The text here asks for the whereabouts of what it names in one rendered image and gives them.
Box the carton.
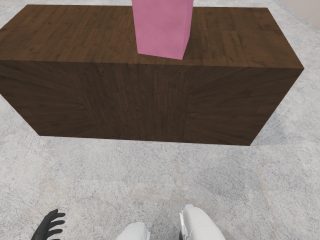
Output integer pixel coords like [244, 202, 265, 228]
[131, 0, 194, 60]

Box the robot right shin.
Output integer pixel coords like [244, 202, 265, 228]
[182, 204, 194, 240]

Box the robot right thigh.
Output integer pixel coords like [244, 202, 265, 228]
[178, 207, 226, 240]

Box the pedestal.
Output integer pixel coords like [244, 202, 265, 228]
[0, 4, 305, 146]

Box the left robot hand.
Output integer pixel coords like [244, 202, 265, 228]
[31, 209, 66, 240]

